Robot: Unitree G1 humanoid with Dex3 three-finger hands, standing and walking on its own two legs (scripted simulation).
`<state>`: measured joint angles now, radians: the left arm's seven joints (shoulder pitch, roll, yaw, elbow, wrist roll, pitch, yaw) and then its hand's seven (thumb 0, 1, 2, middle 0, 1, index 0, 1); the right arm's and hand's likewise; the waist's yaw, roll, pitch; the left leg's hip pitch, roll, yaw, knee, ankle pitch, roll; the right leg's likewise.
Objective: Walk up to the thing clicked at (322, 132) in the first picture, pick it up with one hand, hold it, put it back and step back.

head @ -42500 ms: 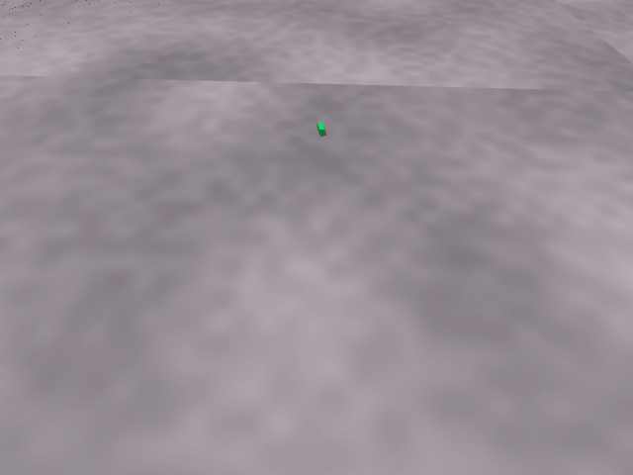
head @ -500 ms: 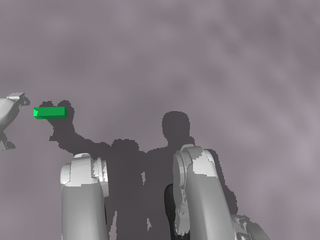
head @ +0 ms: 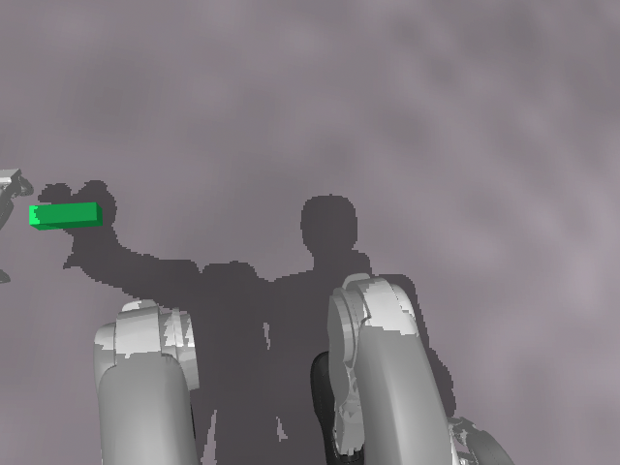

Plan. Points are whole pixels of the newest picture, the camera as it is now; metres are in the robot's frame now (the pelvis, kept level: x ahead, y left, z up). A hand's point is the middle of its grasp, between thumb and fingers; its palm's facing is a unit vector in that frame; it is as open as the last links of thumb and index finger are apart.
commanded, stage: rise first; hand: left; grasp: from above
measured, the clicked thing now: (67, 216) +0.48 +0.31 -0.30
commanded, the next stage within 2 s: approach in 1.60 s
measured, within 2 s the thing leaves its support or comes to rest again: neither
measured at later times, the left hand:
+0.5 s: hand out of the picture +0.42 +0.35 -0.18, palm faces -0.47 -0.07 -0.88, open 12.4 cm
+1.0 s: hand out of the picture +0.43 +0.36 -0.18, palm faces -0.47 -0.06 -0.88, open 12.6 cm
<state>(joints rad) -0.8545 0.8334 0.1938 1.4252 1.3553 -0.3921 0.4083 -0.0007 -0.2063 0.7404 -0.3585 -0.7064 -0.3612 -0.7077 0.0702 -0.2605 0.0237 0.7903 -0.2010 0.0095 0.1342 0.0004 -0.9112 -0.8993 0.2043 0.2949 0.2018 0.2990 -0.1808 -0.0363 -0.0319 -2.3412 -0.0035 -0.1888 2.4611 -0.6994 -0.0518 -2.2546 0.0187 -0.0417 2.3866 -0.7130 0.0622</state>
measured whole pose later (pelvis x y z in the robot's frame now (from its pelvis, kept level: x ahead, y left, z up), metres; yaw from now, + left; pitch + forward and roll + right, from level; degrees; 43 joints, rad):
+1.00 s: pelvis +0.00 +0.01 +0.00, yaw -2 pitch +32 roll -10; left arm -0.92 0.90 0.17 1.46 1.35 -0.37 0.39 0.00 -0.27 0.80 -0.34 -0.75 -0.33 -0.77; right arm 0.09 -0.27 0.08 0.77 -0.21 0.00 0.15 0.00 -0.92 -0.90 0.20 0.30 0.20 0.30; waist -0.22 -0.04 -0.01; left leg -2.36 -0.01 -0.20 2.49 -0.70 -0.03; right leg -2.25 0.02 -0.06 2.38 -0.71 0.07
